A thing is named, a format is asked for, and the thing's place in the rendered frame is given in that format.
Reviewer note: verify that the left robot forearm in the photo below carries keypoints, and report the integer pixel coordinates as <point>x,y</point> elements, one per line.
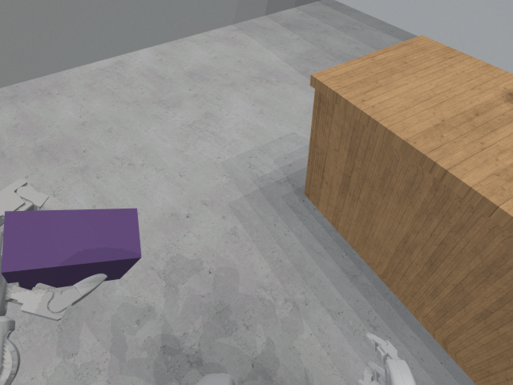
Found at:
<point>9,354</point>

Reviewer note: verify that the left robot hand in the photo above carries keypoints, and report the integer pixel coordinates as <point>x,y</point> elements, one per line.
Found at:
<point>43,300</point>

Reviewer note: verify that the right robot hand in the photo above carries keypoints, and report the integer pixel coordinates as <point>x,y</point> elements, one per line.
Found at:
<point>396,370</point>

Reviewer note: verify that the table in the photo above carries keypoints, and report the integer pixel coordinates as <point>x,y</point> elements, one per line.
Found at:
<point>411,161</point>

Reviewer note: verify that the sponge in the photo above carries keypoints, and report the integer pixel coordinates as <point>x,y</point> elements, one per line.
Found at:
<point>62,247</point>

